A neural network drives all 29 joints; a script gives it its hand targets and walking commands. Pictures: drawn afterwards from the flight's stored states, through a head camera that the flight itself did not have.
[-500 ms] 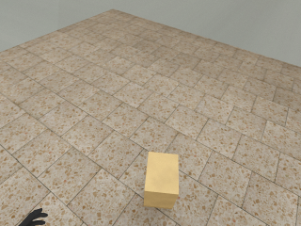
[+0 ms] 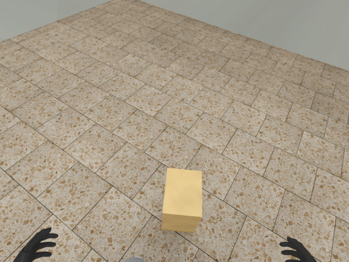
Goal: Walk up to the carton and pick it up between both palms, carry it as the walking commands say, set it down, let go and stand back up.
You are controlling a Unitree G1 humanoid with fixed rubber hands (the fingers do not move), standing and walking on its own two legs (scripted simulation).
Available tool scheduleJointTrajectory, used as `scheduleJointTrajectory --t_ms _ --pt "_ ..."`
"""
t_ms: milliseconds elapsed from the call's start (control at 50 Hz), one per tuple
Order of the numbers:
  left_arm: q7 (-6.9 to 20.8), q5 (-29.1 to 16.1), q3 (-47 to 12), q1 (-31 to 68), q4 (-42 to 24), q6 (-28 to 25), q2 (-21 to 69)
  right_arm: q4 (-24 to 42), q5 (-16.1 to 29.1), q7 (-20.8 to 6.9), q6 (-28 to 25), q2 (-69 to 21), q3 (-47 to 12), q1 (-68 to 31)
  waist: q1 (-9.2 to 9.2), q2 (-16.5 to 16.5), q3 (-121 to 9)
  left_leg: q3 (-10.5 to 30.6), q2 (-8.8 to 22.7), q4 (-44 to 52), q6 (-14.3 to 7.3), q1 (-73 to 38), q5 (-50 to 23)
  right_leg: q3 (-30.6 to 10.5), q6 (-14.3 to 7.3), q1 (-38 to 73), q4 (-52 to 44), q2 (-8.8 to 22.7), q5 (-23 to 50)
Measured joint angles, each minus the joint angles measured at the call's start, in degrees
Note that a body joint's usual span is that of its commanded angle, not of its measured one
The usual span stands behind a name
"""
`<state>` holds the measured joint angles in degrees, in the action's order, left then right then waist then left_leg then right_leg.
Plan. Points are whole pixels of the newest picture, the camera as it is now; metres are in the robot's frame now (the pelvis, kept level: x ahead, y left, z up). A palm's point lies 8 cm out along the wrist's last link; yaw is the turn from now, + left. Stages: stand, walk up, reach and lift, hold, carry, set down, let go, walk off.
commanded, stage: reach and lift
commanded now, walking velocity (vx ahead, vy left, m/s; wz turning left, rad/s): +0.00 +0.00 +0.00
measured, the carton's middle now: (180, 201) +0.50 -0.05 -0.61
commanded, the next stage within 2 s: none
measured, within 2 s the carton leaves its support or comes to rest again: neither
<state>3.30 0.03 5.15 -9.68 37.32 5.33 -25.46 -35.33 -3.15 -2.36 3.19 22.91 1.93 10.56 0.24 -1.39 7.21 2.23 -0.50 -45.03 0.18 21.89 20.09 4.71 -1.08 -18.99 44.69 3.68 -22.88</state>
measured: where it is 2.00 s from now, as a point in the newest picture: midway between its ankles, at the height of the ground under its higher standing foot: outside the picture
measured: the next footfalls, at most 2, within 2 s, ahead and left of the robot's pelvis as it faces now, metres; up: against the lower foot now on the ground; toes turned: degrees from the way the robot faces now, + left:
none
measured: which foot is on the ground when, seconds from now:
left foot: down 0.00-1.00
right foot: down 0.00-1.00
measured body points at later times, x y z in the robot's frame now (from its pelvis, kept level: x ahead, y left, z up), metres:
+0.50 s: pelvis +0.02 +0.00 -0.01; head +0.11 +0.01 +0.43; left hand +0.25 +0.27 -0.10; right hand +0.25 -0.27 -0.10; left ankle +0.05 +0.12 -0.71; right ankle +0.02 -0.13 -0.71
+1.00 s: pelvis -0.02 +0.00 -0.05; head +0.19 +0.00 +0.34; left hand +0.39 +0.22 -0.14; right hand +0.37 -0.25 -0.14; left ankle +0.05 +0.12 -0.71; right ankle +0.02 -0.13 -0.71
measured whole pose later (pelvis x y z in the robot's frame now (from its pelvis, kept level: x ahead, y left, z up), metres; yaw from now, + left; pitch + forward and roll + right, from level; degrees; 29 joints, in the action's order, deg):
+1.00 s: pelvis -0.02 +0.00 -0.05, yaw -2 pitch +19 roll -2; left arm -5.7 0.4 5.2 37.0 40.8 9.9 -16.5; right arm -44.6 1.5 -0.7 8.0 18.2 5.6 -36.3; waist 0.1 0.2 9.1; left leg 2.6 0.9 -62.6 0.7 58.7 22.9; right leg 4.2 0.5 -55.7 61.5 2.6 -24.6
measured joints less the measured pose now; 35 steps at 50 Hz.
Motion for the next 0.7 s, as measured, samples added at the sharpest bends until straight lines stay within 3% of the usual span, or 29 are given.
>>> scheduleJointTrajectory --t_ms 120,200,440,700 --pt "-0.5 0.5 0.0 3.9 -1.6 0.1 1.4 0.5 -1.7 -0.7 1.1 -1.8 0.5 -1.2 1.76 -0.3 0.2 -0.2 0.0 0.3 0.1 0.0 0.7 -0.1 0.2 0.0 -0.5 0.0 -0.1" --pt "-1.3 0.5 0.0 4.6 -1.6 -0.8 2.0 0.5 -1.7 -0.7 1.0 -2.2 0.9 -2.1 1.96 -0.1 0.8 -0.2 0.2 -0.1 0.1 0.1 1.6 -0.1 0.8 0.0 -0.6 -0.2 -0.6" --pt "-3.6 0.5 0.0 9.9 -1.6 -1.1 6.4 -0.7 0.0 -0.1 0.4 -4.0 1.0 -9.7 0.87 1.1 1.9 0.0 1.1 -4.8 0.2 5.1 4.2 -0.1 1.6 -4.7 3.4 -0.9 -2.7" --pt "-5.9 0.5 0.0 25.6 -0.9 2.1 8.4 -4.1 2.5 0.6 3.2 -4.7 1.0 -26.5 -1.21 1.6 1.9 0.2 1.4 -11.7 0.5 18.7 3.9 -0.3 1.6 -18.5 10.8 -1.1 -2.8"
